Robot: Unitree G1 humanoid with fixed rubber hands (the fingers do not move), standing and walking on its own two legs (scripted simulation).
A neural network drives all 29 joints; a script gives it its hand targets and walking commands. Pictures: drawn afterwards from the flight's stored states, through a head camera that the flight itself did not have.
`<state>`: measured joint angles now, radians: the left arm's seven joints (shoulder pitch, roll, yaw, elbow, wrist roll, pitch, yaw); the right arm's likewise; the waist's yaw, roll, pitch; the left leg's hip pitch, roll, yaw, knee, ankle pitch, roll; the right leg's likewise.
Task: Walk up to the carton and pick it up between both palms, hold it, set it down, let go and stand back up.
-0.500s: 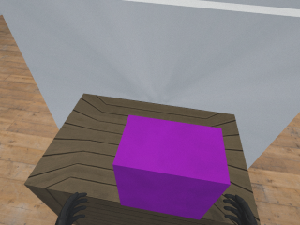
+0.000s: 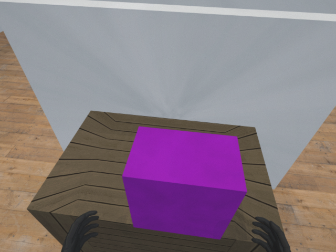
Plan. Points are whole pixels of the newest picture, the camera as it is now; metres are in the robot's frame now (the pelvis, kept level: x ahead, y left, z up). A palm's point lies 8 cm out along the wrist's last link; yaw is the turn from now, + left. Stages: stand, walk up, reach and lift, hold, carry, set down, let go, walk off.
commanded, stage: reach and lift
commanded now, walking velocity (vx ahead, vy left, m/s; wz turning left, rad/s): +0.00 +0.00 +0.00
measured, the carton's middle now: (181, 185) +0.35 -0.02 -0.07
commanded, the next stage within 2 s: none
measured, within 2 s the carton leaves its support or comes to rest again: neither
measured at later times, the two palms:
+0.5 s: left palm (76, 219) +0.22 +0.23 -0.01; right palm (278, 229) +0.21 -0.23 -0.01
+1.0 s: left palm (80, 174) +0.30 +0.23 +0.06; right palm (281, 188) +0.28 -0.24 +0.06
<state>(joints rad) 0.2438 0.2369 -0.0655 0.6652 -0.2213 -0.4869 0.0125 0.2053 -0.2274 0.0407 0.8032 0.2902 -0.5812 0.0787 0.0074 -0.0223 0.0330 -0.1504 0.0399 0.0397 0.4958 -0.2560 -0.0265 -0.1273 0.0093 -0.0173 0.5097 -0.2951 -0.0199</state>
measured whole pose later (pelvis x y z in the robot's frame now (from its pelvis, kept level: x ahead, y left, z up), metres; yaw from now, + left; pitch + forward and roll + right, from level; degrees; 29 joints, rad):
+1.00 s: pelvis +0.02 +0.00 +0.01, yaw -1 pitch -3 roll +0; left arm -0.01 0.28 0.07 0.23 -0.22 0.09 -0.01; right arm 0.01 -0.32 0.00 0.31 0.35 -0.05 -0.02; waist 0.00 -0.02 0.02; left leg -0.07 0.04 0.05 0.31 -0.20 -0.03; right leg -0.05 0.03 0.02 0.31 -0.21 -0.02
